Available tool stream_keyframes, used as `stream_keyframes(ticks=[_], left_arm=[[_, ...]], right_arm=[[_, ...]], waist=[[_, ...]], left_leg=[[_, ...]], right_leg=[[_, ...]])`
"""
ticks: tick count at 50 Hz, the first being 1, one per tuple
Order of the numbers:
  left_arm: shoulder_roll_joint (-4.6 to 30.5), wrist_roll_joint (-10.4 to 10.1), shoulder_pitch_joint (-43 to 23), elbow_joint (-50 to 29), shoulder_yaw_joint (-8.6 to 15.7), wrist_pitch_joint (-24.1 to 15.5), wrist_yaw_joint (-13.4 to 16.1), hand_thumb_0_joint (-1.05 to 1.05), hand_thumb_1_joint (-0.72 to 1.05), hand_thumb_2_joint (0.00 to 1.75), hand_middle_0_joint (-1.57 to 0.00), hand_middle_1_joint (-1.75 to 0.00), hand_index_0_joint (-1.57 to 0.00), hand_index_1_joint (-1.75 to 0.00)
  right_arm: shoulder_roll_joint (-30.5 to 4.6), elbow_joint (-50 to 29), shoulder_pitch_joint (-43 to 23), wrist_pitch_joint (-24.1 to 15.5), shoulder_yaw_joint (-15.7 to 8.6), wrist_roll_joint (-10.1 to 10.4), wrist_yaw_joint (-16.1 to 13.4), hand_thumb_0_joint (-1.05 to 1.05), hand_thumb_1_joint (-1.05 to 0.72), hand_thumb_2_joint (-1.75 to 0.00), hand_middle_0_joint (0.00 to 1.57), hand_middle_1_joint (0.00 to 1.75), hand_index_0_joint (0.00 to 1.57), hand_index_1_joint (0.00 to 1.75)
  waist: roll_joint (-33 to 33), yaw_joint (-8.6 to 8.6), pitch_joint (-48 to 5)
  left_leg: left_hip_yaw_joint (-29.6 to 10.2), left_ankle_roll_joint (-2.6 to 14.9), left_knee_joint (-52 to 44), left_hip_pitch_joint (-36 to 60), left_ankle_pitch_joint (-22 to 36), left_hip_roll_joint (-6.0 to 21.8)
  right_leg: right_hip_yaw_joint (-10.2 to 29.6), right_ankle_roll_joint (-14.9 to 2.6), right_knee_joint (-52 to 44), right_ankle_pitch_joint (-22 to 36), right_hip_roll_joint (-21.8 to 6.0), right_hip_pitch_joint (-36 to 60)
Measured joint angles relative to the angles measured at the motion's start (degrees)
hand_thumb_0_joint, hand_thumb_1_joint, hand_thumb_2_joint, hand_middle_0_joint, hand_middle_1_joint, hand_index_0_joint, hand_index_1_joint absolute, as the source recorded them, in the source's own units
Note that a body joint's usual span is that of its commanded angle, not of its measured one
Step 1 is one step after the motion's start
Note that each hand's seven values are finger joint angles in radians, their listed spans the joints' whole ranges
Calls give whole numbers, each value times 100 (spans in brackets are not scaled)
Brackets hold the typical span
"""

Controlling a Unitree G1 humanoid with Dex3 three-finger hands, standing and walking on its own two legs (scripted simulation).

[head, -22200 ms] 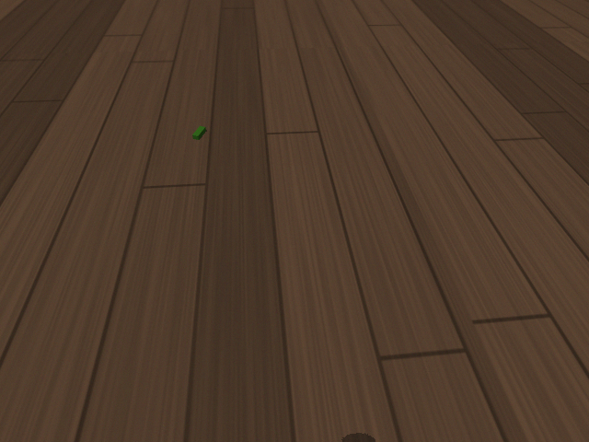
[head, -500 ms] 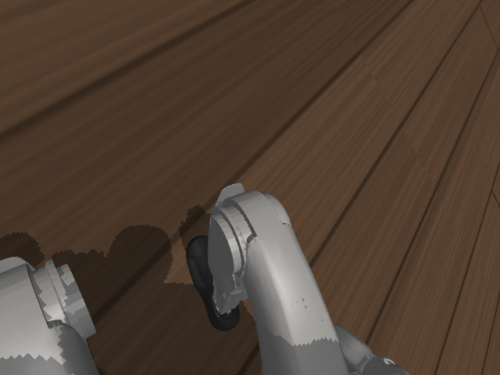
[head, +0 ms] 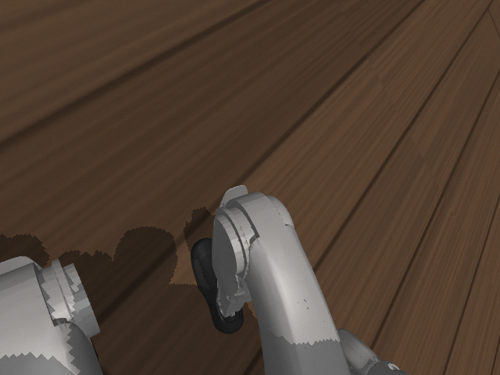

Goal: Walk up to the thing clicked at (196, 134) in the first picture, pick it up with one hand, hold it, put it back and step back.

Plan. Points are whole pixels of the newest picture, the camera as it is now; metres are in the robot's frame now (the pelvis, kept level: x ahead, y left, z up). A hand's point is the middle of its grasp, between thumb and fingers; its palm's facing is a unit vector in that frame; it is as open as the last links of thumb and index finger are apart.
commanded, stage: settle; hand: left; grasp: from above
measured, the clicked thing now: out of the picture +0.47 +0.35 -0.28
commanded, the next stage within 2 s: lift in 0.64 s
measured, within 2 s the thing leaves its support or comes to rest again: neither
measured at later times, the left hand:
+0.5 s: hand out of the picture +0.45 +0.35 -0.14, palm faces -0.44 -0.10 -0.89, open 6.4 cm
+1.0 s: hand out of the picture +0.44 +0.35 -0.10, palm faces -0.46 -0.10 -0.88, open 6.5 cm
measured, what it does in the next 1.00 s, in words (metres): stands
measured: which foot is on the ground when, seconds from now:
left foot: down 0.00-1.00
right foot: down 0.00-1.00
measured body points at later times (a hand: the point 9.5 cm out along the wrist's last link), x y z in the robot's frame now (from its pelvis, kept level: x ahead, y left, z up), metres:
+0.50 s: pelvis +0.00 +0.00 +0.02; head +0.23 +0.12 +0.38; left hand +0.47 +0.35 -0.09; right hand +0.09 -0.28 -0.05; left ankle +0.05 +0.12 -0.27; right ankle +0.13 -0.14 -0.27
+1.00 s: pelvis -0.01 -0.01 +0.04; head +0.22 +0.09 +0.41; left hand +0.46 +0.35 -0.05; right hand +0.06 -0.28 -0.05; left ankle +0.05 +0.12 -0.27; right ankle +0.13 -0.15 -0.27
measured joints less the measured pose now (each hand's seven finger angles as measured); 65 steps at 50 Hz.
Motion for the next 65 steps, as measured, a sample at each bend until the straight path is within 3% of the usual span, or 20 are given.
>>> stream_keyframes(ticks=[8,20,28,42,51,65], left_arm=[[-329,-174,363,-843,149,119,-470,-1,52,0,-107,-2,-111,0],[-1074,-363,469,-1632,-265,145,-1305,-1,51,0,-109,0,-111,0],[-1274,-333,266,-1627,-411,78,-1544,-1,51,0,-108,0,-111,0],[-1272,-465,231,-1676,-386,1,-1759,-1,52,0,-107,-3,-111,0],[-1552,-784,615,-2356,-357,202,-2153,-1,53,0,-104,-8,-107,-4],[-1997,-1335,1671,-3797,-541,178,-2729,-1,54,0,-101,-12,-105,-8]], right_arm=[[24,62,244,164,-381,171,41,0,-92,-90,20,30,21,30],[21,159,379,600,-968,567,-55,0,-91,-90,20,30,21,30],[94,135,271,832,-1072,679,-220,0,-91,-90,20,30,21,30],[190,188,407,998,-1059,752,-530,0,-92,-90,20,30,21,30],[243,240,605,1162,-1297,932,-588,0,-92,-90,21,30,21,30],[299,130,458,1382,-1659,1247,-755,0,-92,-90,21,30,21,30]], waist=[[244,224,-270],[615,597,-872],[708,644,-1015],[799,668,-1015],[910,820,-1185],[1011,1284,-1644]], left_leg=[[83,3,-94,-100,47,-36],[391,45,-473,-92,177,-78],[507,10,-716,23,307,-101],[594,-31,-965,115,476,-78],[685,-17,-1210,230,505,-80],[906,65,-2058,1037,494,2]], right_leg=[[44,-94,-25,-29,-63,-89],[255,-161,-178,-75,-204,-118],[346,-127,-294,-15,-260,-61],[414,-118,-448,137,-260,-51],[466,-126,-633,132,-305,46],[566,-114,-1383,116,-360,771]])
